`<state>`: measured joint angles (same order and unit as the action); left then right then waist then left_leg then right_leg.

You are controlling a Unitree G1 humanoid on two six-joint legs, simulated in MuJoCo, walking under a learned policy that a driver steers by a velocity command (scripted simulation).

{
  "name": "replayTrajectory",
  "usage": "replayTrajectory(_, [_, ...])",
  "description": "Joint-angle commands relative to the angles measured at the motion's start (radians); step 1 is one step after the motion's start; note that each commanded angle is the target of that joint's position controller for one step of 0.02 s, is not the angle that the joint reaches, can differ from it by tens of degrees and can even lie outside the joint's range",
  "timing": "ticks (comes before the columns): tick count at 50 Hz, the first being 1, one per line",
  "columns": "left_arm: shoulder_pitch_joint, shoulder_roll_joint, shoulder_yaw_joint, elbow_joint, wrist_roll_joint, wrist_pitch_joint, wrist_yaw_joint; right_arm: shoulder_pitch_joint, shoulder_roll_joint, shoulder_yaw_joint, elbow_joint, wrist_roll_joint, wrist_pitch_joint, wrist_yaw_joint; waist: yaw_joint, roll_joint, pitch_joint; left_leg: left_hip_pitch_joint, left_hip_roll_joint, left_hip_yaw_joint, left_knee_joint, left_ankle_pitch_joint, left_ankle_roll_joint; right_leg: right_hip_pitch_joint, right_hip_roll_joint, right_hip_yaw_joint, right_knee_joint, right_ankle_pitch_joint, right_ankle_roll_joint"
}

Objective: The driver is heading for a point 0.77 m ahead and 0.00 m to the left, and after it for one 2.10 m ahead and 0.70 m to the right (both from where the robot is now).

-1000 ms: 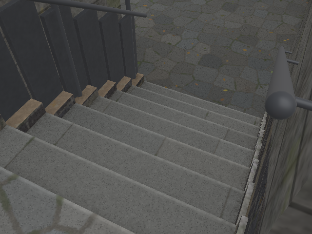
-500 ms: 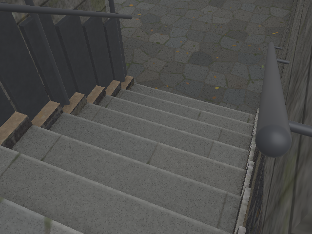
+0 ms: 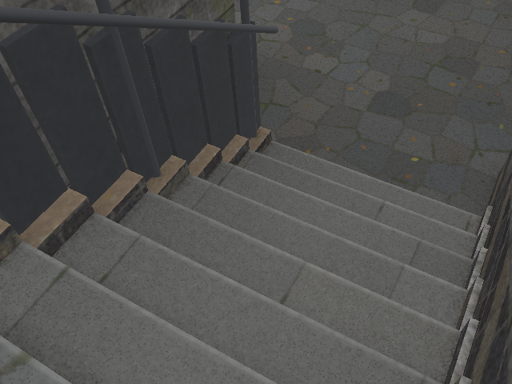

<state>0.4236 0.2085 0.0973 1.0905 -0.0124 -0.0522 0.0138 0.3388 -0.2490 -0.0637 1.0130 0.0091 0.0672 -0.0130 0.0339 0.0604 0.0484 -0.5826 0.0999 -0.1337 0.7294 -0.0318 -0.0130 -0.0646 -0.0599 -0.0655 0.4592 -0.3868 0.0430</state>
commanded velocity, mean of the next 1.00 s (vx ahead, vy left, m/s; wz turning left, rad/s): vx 0.49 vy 0.00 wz -0.01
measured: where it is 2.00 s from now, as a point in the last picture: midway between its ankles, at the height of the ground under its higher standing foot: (278, 341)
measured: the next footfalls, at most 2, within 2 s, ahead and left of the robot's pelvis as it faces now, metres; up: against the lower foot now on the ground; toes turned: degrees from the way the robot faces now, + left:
left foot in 0.08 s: +0.15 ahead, +0.19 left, +0.00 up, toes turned +0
right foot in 0.66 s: +0.42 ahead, -0.07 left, -0.18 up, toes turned -2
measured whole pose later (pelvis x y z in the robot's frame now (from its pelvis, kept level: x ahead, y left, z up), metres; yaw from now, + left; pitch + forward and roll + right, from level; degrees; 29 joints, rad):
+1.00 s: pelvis +0.57 +0.05 -0.30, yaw -2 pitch +1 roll -5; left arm 0.55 0.12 0.05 1.00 -0.03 -0.06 0.07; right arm 0.05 -0.21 -0.01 0.69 0.05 -0.11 0.06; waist 0.14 0.09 -0.02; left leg -0.67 0.08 -0.03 0.59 0.41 0.01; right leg -0.21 0.08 -0.04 1.18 -0.92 0.00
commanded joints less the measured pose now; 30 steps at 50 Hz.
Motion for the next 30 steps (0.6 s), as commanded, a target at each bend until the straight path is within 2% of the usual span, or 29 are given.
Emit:
replayTrajectory(1, [-0.065,0.206,0.045,-0.071,-0.015,-0.007,-0.027,-0.068,-0.037,0.004,-0.117,-0.022,-0.080,0.012,-0.009,-0.222,0.057,0.129,-0.028,0.146,0.004,-0.128,0.014,-0.183,-0.199,0.066,-0.120,0.439,-0.181])
replayTrajectory(2, [-0.014,0.219,0.053,-0.036,-0.016,0.016,-0.025,0.092,-0.037,-0.019,-0.067,-0.049,-0.050,0.016,-0.012,-0.318,0.024,0.150,-0.023,0.140,0.182,-0.128,0.064,-0.160,-0.267,0.106,-0.088,0.417,-0.216])
replayTrajectory(3, [-0.022,0.178,0.037,-0.033,-0.022,0.028,-0.011,0.105,-0.072,-0.036,-0.086,-0.049,-0.039,0.002,-0.056,-0.311,0.056,0.201,-0.078,0.202,0.003,-0.328,0.095,-0.170,-0.211,0.054,-0.036,0.377,-0.206])
replayTrajectory(4, [-0.020,0.170,0.037,0.001,-0.024,0.040,-0.013,0.190,-0.065,-0.045,-0.065,-0.048,-0.039,0.019,-0.102,-0.228,0.046,0.342,-0.088,0.185,-0.151,-0.063,0.138,-0.202,-0.187,0.022,0.092,0.503,-0.151])
replayTrajectory(5, [0.008,0.164,0.037,-0.012,-0.035,0.033,0.019,0.302,-0.145,-0.067,0.008,-0.022,-0.064,0.029,-0.149,0.030,-0.077,0.587,-0.059,0.082,-0.184,0.325,0.155,-0.267,-0.055,-0.037,0.442,0.460,-0.085])
replayTrajectory(6, [0.044,0.054,0.008,-0.033,-0.024,0.019,0.022,0.387,-0.185,-0.069,0.056,0.004,-0.087,0.046,-0.120,0.336,-0.168,0.803,0.080,-0.245,-0.287,0.193,0.309,-0.570,0.105,0.024,0.848,-0.258,-0.021])
replayTrajectory(7, [0.011,0.064,0.008,-0.052,-0.021,-0.013,0.035,0.399,-0.122,-0.055,0.052,0.001,-0.118,0.045,-0.142,0.255,-0.241,0.777,0.143,-0.465,-0.381,-0.148,0.318,-0.638,0.089,0.233,0.952,-0.280,-0.062])
replayTrajectory(8, [-0.108,0.109,0.020,-0.101,-0.041,-0.020,0.048,0.311,-0.084,-0.056,0.033,0.028,-0.118,0.031,-0.119,0.159,-0.111,0.714,0.163,-0.440,-0.415,-0.266,0.303,-0.740,0.036,0.196,1.015,-0.226,-0.066])
replayTrajectory(9, [-0.165,0.115,0.018,-0.130,-0.030,-0.012,0.062,0.218,-0.091,-0.050,0.003,0.025,-0.117,0.015,-0.089,0.077,-0.039,0.593,0.166,-0.399,-0.421,-0.298,0.290,-0.746,-0.012,0.163,1.011,-0.135,-0.079])
replayTrajectory(10, [-0.178,0.124,0.027,-0.149,-0.032,-0.007,0.064,0.158,-0.048,-0.035,-0.015,0.017,-0.120,-0.005,-0.075,0.072,0.007,0.497,0.149,-0.333,-0.434,-0.378,0.276,-0.718,-0.051,0.170,0.914,-0.032,-0.089])
replayTrajectory(11, [-0.145,0.112,0.031,-0.143,-0.020,-0.003,0.031,0.176,0.034,0.007,-0.015,-0.016,-0.133,0.000,-0.059,0.058,-0.028,0.425,0.129,-0.284,-0.460,-0.462,0.245,-0.651,-0.095,0.207,0.784,0.089,-0.124])
replayTrajectory(12, [-0.166,0.103,0.030,-0.164,-0.018,0.003,0.018,0.179,0.029,0.007,-0.009,-0.017,-0.137,-0.006,-0.066,0.093,-0.001,0.407,0.123,-0.269,-0.485,-0.474,0.235,-0.647,-0.096,0.198,0.723,0.128,-0.134])
replayTrajectory(13, [-0.158,0.095,0.030,-0.161,-0.026,-0.006,0.008,0.235,0.038,0.016,0.011,-0.033,-0.142,-0.013,-0.082,0.083,0.008,0.386,0.125,-0.259,-0.481,-0.421,0.248,-0.652,-0.064,0.166,0.747,0.161,-0.121])
replayTrajectory(14, [-0.140,0.104,0.034,-0.152,-0.027,-0.011,-0.002,0.263,0.001,0.007,0.025,-0.036,-0.148,-0.026,-0.076,0.049,-0.009,0.423,0.148,-0.273,-0.459,-0.431,0.262,-0.686,-0.086,0.199,0.735,0.199,-0.121])
replayTrajectory(15, [-0.181,0.120,0.040,-0.177,-0.027,-0.013,-0.009,0.272,-0.020,0.006,0.018,-0.027,-0.160,-0.032,-0.069,0.011,0.012,0.439,0.127,-0.241,-0.461,-0.422,0.257,-0.736,-0.076,0.196,0.639,0.283,-0.119])
replayTrajectory(16, [-0.278,0.131,0.043,-0.222,-0.035,-0.023,-0.020,0.269,-0.016,0.008,0.029,-0.010,-0.171,-0.048,-0.071,0.013,0.046,0.487,0.150,-0.256,-0.440,-0.425,0.238,-0.822,-0.093,0.241,0.551,0.340,-0.117])
replayTrajectory(17, [-0.295,0.118,0.036,-0.230,-0.027,-0.022,-0.027,0.282,-0.033,0.009,0.021,-0.016,-0.169,-0.056,-0.073,-0.027,0.070,0.431,0.127,-0.182,-0.443,-0.389,0.234,-0.799,-0.074,0.213,0.463,0.441,-0.106])
replayTrajectory(18, [-0.280,0.104,0.025,-0.234,0.003,-0.029,-0.018,0.232,-0.071,-0.005,0.003,0.009,-0.173,-0.069,-0.076,-0.029,0.080,0.349,0.089,-0.126,-0.420,-0.347,0.226,-0.701,-0.051,0.176,0.361,0.562,-0.096])
replayTrajectory(20, [-0.307,0.071,0.009,-0.237,0.039,-0.037,-0.036,0.213,-0.042,0.007,0.006,0.019,-0.160,-0.077,-0.076,-0.031,0.089,0.157,0.024,0.003,-0.327,-0.303,0.193,-0.494,0.001,0.109,0.223,0.837,-0.090])
replayTrajectory(21, [-0.326,0.045,-0.001,-0.247,0.039,-0.030,-0.053,0.184,-0.051,0.002,-0.003,0.019,-0.167,-0.071,-0.071,-0.036,0.069,0.049,0.010,0.040,-0.306,-0.334,0.177,-0.380,0.023,0.086,0.229,0.918,-0.099])
replayTrajectory(22, [-0.304,0.042,-0.003,-0.244,0.030,-0.018,-0.060,0.184,-0.059,0.000,-0.005,0.015,-0.169,-0.062,-0.071,-0.034,0.060,0.004,0.010,0.045,-0.277,-0.382,0.178,-0.322,0.035,0.075,0.264,0.949,-0.100])
replayTrajectory(23, [-0.292,0.054,0.000,-0.245,0.029,-0.013,-0.061,0.189,-0.052,0.002,-0.002,0.004,-0.168,-0.055,-0.068,-0.034,0.063,0.048,0.025,0.017,-0.202,-0.412,0.186,-0.371,0.015,0.105,0.315,0.957,-0.114])
replayTrajectory(24, [-0.303,0.077,0.001,-0.261,0.036,-0.004,-0.058,0.181,-0.035,0.002,-0.004,0.012,-0.165,-0.054,-0.065,-0.029,0.083,0.086,0.033,0.017,-0.128,-0.375,0.189,-0.432,0.001,0.118,0.313,0.925,-0.122])
replayTrajectory(25, [-0.340,0.080,-0.003,-0.279,0.035,-0.007,-0.057,0.197,-0.024,0.002,-0.006,0.019,-0.162,-0.050,-0.081,-0.027,0.091,0.156,0.044,0.001,-0.075,-0.348,0.189,-0.490,-0.006,0.110,0.294,0.872,-0.122])
replayTrajectory(26, [-0.389,0.084,-0.005,-0.305,0.039,-0.014,-0.068,0.215,-0.024,-0.003,-0.011,0.018,-0.154,-0.050,-0.100,-0.031,0.083,0.242,0.051,-0.019,-0.020,-0.294,0.191,-0.548,-0.019,0.117,0.263,0.837,-0.128])
replayTrajectory(27, [-0.377,0.121,0.005,-0.296,0.034,-0.014,-0.069,0.208,-0.026,-0.007,-0.018,0.017,-0.147,-0.047,-0.098,-0.017,0.067,0.294,0.066,-0.034,0.062,-0.233,0.189,-0.559,-0.026,0.117,0.279,0.808,-0.114])
replayTrajectory(28, [-0.339,0.119,0.013,-0.297,0.016,-0.005,-0.060,0.229,-0.024,-0.011,-0.017,0.009,-0.144,-0.048,-0.066,0.016,0.033,0.393,0.096,-0.091,0.106,-0.141,0.189,-0.575,-0.047,0.135,0.345,0.709,-0.108])
replayTrajectory(29, [-0.295,0.128,0.014,-0.289,0.008,-0.004,-0.059,0.229,-0.032,-0.016,-0.030,0.005,-0.140,-0.051,-0.049,0.067,0.017,0.490,0.121,-0.128,0.202,-0.066,0.180,-0.640,-0.059,0.143,0.369,0.625,-0.092])
replayTrajectory(30, [-0.199,0.162,0.027,-0.242,0.004,-0.011,-0.061,0.207,-0.025,-0.017,-0.042,0.009,-0.134,-0.048,-0.021,0.035,0.011,0.514,0.087,-0.102,0.336,0.026,0.155,-0.581,-0.054,0.130,0.311,0.555,-0.079])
